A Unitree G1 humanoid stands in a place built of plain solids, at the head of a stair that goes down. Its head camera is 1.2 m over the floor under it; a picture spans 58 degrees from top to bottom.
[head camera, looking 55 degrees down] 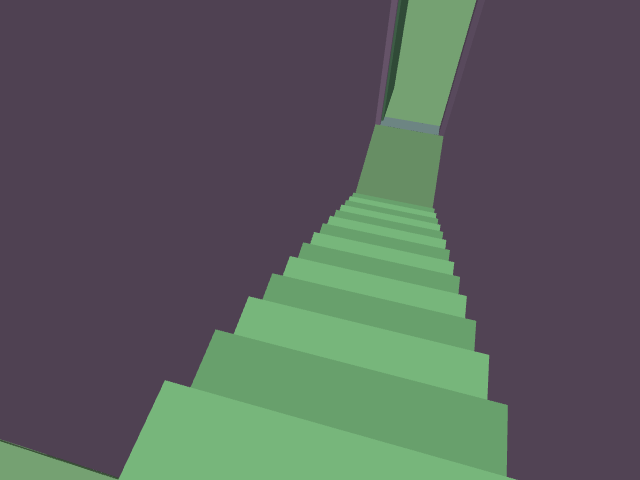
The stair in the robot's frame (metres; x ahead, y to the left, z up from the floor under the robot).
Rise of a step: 0.21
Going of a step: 0.25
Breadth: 0.99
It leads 15 degrees to the right of straight ahead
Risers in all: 14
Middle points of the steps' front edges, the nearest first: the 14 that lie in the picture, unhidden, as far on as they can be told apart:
0.24 -0.05 0.00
0.48 -0.11 -0.21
0.72 -0.18 -0.43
0.97 -0.24 -0.64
1.21 -0.31 -0.86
1.45 -0.37 -1.07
1.69 -0.43 -1.29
1.93 -0.50 -1.50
2.17 -0.56 -1.72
2.41 -0.63 -1.93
2.65 -0.69 -2.15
2.90 -0.76 -2.36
3.14 -0.82 -2.58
3.38 -0.88 -2.79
